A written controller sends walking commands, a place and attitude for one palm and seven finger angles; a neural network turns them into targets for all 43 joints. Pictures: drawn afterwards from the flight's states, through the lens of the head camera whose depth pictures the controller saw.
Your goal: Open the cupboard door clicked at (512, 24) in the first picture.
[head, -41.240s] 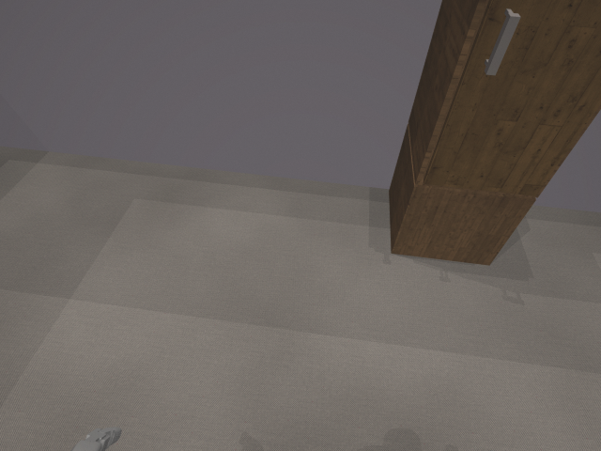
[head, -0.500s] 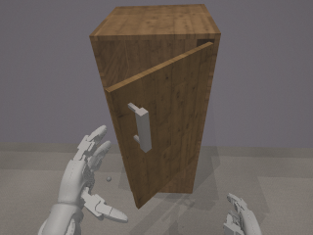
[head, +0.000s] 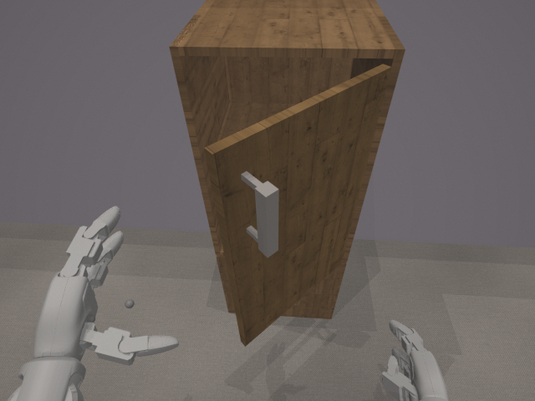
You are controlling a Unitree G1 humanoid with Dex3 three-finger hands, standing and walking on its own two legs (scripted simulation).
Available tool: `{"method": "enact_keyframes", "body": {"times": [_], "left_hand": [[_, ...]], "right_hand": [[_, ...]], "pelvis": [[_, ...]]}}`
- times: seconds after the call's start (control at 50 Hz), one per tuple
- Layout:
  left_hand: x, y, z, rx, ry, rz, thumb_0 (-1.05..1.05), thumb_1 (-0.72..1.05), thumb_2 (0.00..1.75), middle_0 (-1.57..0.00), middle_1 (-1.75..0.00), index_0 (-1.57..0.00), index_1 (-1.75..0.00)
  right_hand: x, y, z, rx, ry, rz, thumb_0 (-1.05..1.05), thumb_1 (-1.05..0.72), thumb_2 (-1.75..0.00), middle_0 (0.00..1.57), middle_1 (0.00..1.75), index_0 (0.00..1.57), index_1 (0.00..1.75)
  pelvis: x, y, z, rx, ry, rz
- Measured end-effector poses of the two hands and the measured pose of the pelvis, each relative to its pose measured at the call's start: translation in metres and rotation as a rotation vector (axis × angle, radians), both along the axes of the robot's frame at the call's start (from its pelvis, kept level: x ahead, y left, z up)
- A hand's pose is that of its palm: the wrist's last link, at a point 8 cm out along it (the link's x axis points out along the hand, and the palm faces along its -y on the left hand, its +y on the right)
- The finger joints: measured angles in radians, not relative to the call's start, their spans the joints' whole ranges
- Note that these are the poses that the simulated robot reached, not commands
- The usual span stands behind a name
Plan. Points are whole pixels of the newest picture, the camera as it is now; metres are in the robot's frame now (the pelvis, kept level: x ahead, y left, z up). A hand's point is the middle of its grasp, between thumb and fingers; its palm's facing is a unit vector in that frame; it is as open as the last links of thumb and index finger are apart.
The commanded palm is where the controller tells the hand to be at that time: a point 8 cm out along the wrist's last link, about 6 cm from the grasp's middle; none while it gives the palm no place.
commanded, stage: draw the hand back to the body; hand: left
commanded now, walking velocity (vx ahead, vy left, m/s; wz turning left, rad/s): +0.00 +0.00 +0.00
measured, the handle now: (258, 214) +0.34 +0.05 +0.13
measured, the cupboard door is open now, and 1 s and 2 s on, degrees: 45 45 45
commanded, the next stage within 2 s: step back with the hand held close in 0.88 s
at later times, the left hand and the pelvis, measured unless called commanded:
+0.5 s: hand (60, 271) +0.21 +0.28 +0.15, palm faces +0.39 -0.83 -0.40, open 9.1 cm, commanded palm +0.16 +0.32 +0.17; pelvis +0.01 +0.02 +0.01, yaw -2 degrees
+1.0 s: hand (65, 277) +0.20 +0.26 +0.16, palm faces +0.42 -0.82 -0.40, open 7.5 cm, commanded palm +0.16 +0.30 +0.18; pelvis +0.01 +0.01 +0.01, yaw -1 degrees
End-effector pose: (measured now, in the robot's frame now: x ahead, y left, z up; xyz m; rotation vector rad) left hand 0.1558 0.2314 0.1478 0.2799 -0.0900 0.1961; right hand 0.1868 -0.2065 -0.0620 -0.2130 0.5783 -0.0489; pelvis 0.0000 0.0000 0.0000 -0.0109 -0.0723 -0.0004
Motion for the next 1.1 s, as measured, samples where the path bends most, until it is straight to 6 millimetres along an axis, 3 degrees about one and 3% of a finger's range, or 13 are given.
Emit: {"method": "enact_keyframes", "body": {"times": [0.24, 0.56, 0.74, 1.1], "left_hand": [[0.01, 0.041, 0.011, 0.098, -0.032, 0.089, -0.01, 0.14, 0.57, -0.17, -0.3, -0.18, -0.3], [0.014, 0.088, 0.023, 0.172, -0.055, 0.22, 0.0, 0.69, 0.81, -0.2, -0.3, -0.2, -0.3], [0.011, 0.076, 0.021, 0.15, -0.049, 0.207, 0.01, 0.85, 0.88, -0.2, -0.3, -0.2, -0.3], [0.007, 0.063, 0.032, 0.209, -0.061, 0.201, 0.01, 0.89, 0.89, -0.21, -0.3, -0.21, -0.3]], "right_hand": [[-0.011, 0.012, -0.012, -0.004, 0.104, -0.029, 0.01, -0.91, -0.9, 0.2, 0.3, 0.2, 0.3], [-0.005, 0.005, -0.007, -0.019, 0.115, -0.065, 0.01, -0.91, -0.9, 0.2, 0.29, 0.2, 0.3], [-0.006, 0.0, -0.009, -0.013, 0.111, -0.058, 0.01, -0.91, -0.9, 0.2, 0.29, 0.2, 0.3], [-0.013, -0.017, -0.015, 0.005, 0.134, -0.076, 0.01, -0.91, -0.9, 0.2, 0.29, 0.2, 0.3]], "pelvis": [[0.009, 0.018, 0.005, 0.003, -0.003, -0.019], [0.015, 0.023, 0.006, 0.002, 0.001, -0.029], [0.013, 0.019, 0.006, 0.004, 0.0, -0.022], [0.006, 0.003, 0.006, -0.005, 0.016, -0.02]]}}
